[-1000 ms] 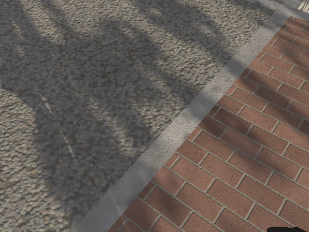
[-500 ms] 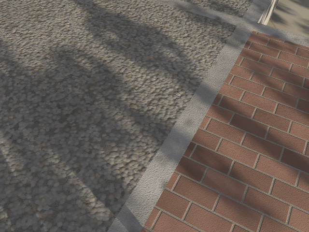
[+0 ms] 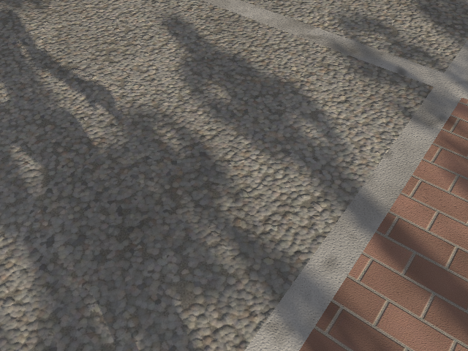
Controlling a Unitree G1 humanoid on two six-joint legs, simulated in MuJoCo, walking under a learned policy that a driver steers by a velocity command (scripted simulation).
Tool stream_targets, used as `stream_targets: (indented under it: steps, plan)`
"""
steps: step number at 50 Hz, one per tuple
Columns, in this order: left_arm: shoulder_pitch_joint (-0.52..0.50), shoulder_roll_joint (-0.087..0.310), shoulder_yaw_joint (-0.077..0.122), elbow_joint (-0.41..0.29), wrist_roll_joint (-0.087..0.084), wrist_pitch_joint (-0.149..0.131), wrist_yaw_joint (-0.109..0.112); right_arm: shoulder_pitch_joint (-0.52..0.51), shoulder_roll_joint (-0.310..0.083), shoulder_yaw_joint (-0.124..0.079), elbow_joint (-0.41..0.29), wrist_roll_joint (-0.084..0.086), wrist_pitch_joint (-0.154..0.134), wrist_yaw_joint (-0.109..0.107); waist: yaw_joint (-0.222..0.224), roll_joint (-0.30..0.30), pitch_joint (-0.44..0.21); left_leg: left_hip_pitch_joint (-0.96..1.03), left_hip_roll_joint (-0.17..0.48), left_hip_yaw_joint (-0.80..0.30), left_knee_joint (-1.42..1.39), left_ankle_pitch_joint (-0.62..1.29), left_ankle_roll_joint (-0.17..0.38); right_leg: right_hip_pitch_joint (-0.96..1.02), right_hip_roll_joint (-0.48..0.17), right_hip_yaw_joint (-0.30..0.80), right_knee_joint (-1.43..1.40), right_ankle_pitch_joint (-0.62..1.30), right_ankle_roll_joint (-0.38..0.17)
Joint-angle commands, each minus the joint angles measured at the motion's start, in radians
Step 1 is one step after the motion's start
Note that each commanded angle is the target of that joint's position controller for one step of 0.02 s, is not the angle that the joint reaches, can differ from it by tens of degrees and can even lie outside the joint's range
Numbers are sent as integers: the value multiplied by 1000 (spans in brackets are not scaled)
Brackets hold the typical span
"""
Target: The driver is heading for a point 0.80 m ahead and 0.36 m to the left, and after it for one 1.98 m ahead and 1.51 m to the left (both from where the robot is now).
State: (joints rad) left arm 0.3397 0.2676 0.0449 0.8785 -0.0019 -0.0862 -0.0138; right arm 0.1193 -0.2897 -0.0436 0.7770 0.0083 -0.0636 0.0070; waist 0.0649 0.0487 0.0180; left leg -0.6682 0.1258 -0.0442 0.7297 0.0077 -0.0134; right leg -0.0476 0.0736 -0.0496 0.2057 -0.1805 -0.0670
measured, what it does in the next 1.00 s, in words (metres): walks ahead, turning left: left foot, then right foot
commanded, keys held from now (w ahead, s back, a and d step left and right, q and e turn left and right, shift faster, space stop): w+q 0.26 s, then q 0.74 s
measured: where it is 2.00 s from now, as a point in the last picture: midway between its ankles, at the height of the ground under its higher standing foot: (159, 305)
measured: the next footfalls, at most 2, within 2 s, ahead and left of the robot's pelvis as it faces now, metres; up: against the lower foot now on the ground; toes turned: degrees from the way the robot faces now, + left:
left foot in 0.20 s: +0.29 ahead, +0.15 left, +0.00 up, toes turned +7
right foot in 0.66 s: +0.51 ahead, +0.01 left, +0.00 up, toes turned +27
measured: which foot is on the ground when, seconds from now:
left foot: up 0.00-0.18, down 0.20-0.66, up 0.68-1.00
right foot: down 0.00-0.22, up 0.24-0.64, down 0.66-1.00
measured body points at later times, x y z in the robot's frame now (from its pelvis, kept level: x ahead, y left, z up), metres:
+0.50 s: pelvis +0.26 +0.07 +0.00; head +0.30 +0.10 +0.44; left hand +0.38 +0.38 -0.10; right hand +0.41 -0.19 -0.11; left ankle +0.25 +0.14 -0.75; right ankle +0.43 -0.07 -0.69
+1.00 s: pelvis +0.36 +0.07 -0.01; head +0.40 +0.10 +0.44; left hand +0.34 +0.39 -0.11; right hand +0.63 -0.09 -0.11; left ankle +0.29 +0.19 -0.71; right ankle +0.48 +0.00 -0.75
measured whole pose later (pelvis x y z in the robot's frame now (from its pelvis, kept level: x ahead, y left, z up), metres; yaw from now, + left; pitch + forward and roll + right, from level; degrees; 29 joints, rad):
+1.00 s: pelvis +0.36 +0.07 -0.01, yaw +33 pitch +1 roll -1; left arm 0.10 0.27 0.06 0.74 0.01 0.01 0.03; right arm 0.20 -0.32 -0.08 0.64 0.02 0.07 -0.02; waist 0.01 0.02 0.08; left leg -0.45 0.05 -0.02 0.87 -0.39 -0.07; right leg -0.30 -0.04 -0.10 0.42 -0.13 -0.01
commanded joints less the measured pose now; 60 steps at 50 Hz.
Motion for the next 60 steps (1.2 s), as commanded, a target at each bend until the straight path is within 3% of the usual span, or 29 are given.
stream_targets:
  steps: [1, 7, 9, 10, 11, 12, 13, 14, 15, 16, 21, 24, 28, 32, 33, 34, 35, 36, 38, 40, 43, 50, 53, 54, 55, 56, 57, 58, 60]
  plan:
    - [-7, 179, 40, -36, -3, -12, 10, -88, -38, -2, -74, 9, -14, 13, 10, -99, 38, 43, -24, 32, -108, 110, 9, -32, -270, 81, -99, 199, -132]
    - [2, 194, 51, 3, -8, 21, 21, -142, -63, -9, -132, 13, -15, 49, -3, -108, 42, 22, -73, 50, -179, -74, 87, 179, -345, 18, 31, 450, -86]
    - [-36, 213, 57, -10, -8, 36, 32, 3, -108, -38, -106, 6, -10, 49, -91, -125, -60, 242, -145, 117, -194, -120, 127, 170, -317, -36, 247, 787, -50]
    - [-36, 199, 50, -23, -2, 43, 41, 156, -161, -69, -64, 8, -6, 41, -158, -96, -147, 470, -169, 104, -214, -86, 159, 71, -272, -78, 457, 787, -16]
    - [18, 138, 26, -65, 15, 29, 41, 294, -268, -102, -49, 3, 1, 26, -173, 65, -273, 858, 48, -256, -206, -109, 285, -296, -182, -104, 828, 456, 41]
    - [45, 62, -5, -71, 25, -5, 25, 290, -260, -94, -58, 23, 0, 26, -136, 209, -370, 1066, 212, -731, -380, -258, 421, -609, 4, 27, 1098, -346, 83]
    - [-27, 155, 18, -85, -9, -39, 5, 286, -190, -71, -60, 16, -2, 26, -173, 130, -327, 1042, 196, -692, -426, -338, 379, -718, -64, 165, 1164, -343, 57]
    - [-113, 170, 19, -118, -34, -57, -1, 226, -166, -64, -78, 2, -4, 22, -162, 76, -196, 904, 163, -546, -427, -187, 344, -734, -100, 146, 1140, -278, 43]
    - [-143, 161, 20, -125, -19, -61, 6, 158, -152, -60, -93, -5, -6, 22, -120, -26, -106, 743, 124, -426, -427, 37, 321, -698, -134, 134, 1058, -223, 49]
    - [-143, 175, 31, -122, 5, -52, 15, 108, -126, -52, -111, -10, -7, 20, -85, -48, -80, 633, 95, -338, -426, 231, 302, -626, -163, 132, 985, -199, 61]
    - [-124, 112, 23, -146, 21, 7, 35, 95, -174, -69, -125, -6, 8, -7, -32, 1, -86, 427, 15, -190, -428, 543, 293, -497, -118, 96, 747, -89, 140]
    - [-205, 95, 16, -169, 18, 16, 33, 119, -176, -73, -118, 12, 36, -28, -62, 31, -120, 406, -40, -163, -391, 451, 230, -432, -71, 96, 558, 97, 149]
    - [-303, 107, 20, -205, 7, 20, 19, 151, -170, -74, -112, 10, 68, -45, -95, 55, -116, 459, -30, -261, -337, 271, 193, -413, -38, 133, 403, 139, 146]
    - [-246, 148, 40, -199, 12, 0, 16, 95, -148, -68, -141, 10, 78, -53, -41, 84, -103, 512, -48, -385, -213, 123, 157, -316, -48, 156, 210, 147, 98]
    - [-211, 175, 47, -198, 23, -7, 22, 96, -116, -57, -155, 4, 76, -51, -32, 44, -144, 465, -96, -360, -116, 18, 121, -178, -136, 199, 165, 309, 57]
    - [-187, 228, 54, -208, 39, -1, 34, 165, -57, -40, -164, -15, 71, -48, -68, -145, -220, 316, -203, -240, 108, -386, 67, 38, -343, 367, 212, 688, -36]
    - [-146, 223, 58, -184, 49, 21, 34, 271, -83, -42, -172, 7, 75, -47, -108, -371, -283, 122, -277, -139, 288, -757, 19, 161, -525, 648, 186, 703, -215]
    - [-176, 165, 46, -209, 20, 29, 31, 302, -179, -66, -136, 1, 82, -47, -97, -256, -251, 85, -204, -145, 432, -705, -22, 117, -512, 639, 174, 559, -224]
    - [-239, 115, 30, -230, 21, 48, 35, 210, -200, -84, -125, 13, 115, -52, -84, -132, -152, 69, -160, -102, 520, -572, -64, -16, -389, 411, 163, 369, -152]
    - [-282, 133, 32, -229, 24, 64, 42, 181, -157, -76, -145, 13, 132, -52, -91, -159, -85, 106, -133, -53, 501, -483, -78, -148, -328, 295, 107, 248, -143]
    - [-270, 138, 38, -217, 27, 75, 51, 152, -106, -61, -173, 14, 130, -48, -70, -205, -91, 134, -117, 2, 372, -438, -83, -134, -312, 200, 76, 251, -164]
    - [-272, 195, 63, -198, 8, 91, 41, 106, -113, -55, -210, 7, 125, -16, -50, -216, -127, 295, -78, 64, 69, -377, -35, -112, -376, 114, 86, 222, -165]
    - [-284, 201, 67, -182, -17, 96, 38, 168, -115, -65, -189, 4, 127, -2, -98, -199, -122, 427, -109, 108, -168, -249, 25, -144, -367, 65, 170, 157, -98]
    - [-244, 174, 63, -161, -22, 99, 37, 202, -134, -75, -175, 0, 126, -5, -103, -157, -113, 511, -122, 82, -256, -185, 61, -208, -334, 21, 249, 70, -35]
    - [-206, 116, 50, -156, -2, 101, 30, 220, -218, -99, -182, -1, 124, -19, -82, 73, -79, 607, 41, -175, -382, 2, 138, -389, -230, -89, 484, -144, 70]
    - [-281, 106, 45, -224, 27, 95, 36, 195, -323, -115, -217, -18, 116, -25, -90, 282, -39, 594, 254, -501, -423, 141, 327, -640, -74, -66, 700, -460, 140]
    - [-355, 142, 58, -237, 22, 88, 41, 213, -273, -105, -215, -41, 91, -21, -144, 166, -88, 558, 233, -501, -457, -68, 362, -647, -85, 83, 858, -453, 122]
    - [-336, 155, 66, -233, 2, 84, 35, 191, -238, -93, -203, -30, 70, -20, -113, 136, -79, 564, 178, -447, -483, -334, 307, -671, -109, 118, 873, -343, 94]
    - [-284, 175, 79, -186, 0, 76, 31, 133, -166, -69, -199, 2, 54, -26, -87, 116, -43, 578, 125, -394, -520, -575, 232, -707, -135, 110, 839, -182, 89]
